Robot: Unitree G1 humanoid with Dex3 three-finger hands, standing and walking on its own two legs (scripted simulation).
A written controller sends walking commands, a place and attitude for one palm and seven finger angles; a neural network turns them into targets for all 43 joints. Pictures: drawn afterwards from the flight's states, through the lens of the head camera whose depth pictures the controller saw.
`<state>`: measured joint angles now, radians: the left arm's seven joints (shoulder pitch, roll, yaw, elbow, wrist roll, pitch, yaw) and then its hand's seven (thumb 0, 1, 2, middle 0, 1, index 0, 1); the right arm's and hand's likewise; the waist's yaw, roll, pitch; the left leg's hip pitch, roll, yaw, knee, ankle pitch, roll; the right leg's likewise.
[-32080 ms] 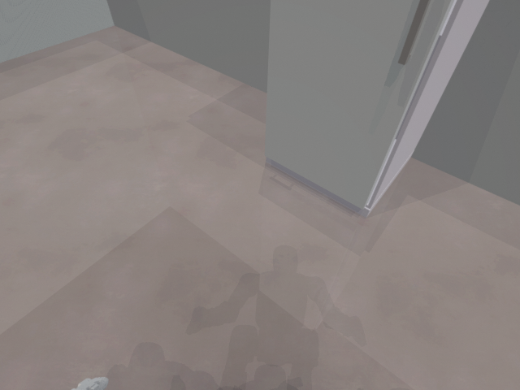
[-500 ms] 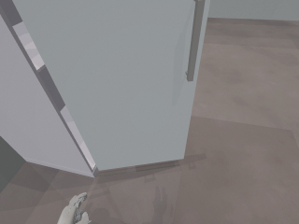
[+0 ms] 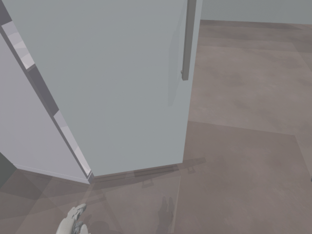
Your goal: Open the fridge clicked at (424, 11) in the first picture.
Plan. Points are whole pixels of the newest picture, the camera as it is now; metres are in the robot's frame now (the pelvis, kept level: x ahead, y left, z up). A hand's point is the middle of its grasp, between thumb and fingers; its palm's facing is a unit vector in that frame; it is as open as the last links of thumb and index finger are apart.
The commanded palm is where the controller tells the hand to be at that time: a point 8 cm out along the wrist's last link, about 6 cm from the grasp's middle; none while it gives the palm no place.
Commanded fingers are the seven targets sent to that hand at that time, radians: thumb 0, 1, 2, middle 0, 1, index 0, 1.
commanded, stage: stop stepping back and stand still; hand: right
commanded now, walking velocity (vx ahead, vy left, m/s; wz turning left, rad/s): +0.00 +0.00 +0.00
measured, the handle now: (186, 41) +0.70 -0.08 +0.20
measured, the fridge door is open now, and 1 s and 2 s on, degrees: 68 68 68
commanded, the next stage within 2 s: let the arm hang, fingers relaxed in 0.46 s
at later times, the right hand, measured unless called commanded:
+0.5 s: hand (297, 154) +0.24 -0.26 +0.16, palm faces +0.40 +0.81 -0.44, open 7.4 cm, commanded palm +0.18 -0.30 +0.19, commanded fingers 0.00 -0.90 -0.90 0.20 0.30 0.20 0.30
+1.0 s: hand out of the picture -0.02 -0.17 -0.16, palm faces +0.06 +0.99 -0.16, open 7.1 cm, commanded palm none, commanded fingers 0.00 -0.90 -0.90 0.20 0.30 0.20 0.30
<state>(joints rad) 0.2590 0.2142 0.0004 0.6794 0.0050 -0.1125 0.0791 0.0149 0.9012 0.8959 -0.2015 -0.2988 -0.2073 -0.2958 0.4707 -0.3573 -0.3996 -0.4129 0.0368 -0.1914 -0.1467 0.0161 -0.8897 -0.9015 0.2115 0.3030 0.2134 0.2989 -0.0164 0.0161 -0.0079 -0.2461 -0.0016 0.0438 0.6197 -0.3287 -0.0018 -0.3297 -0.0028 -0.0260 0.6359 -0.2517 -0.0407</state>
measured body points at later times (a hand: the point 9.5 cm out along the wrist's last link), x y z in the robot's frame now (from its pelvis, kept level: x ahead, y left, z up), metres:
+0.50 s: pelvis +0.04 +0.00 +0.02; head +0.06 -0.02 +0.47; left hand +0.22 +0.23 -0.06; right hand +0.22 -0.30 +0.19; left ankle +0.01 +0.11 -0.72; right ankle +0.05 -0.09 -0.72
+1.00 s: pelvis +0.02 +0.01 +0.02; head +0.05 -0.02 +0.47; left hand +0.04 +0.25 -0.13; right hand -0.02 -0.22 -0.15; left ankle +0.01 +0.11 -0.72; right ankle +0.05 -0.09 -0.72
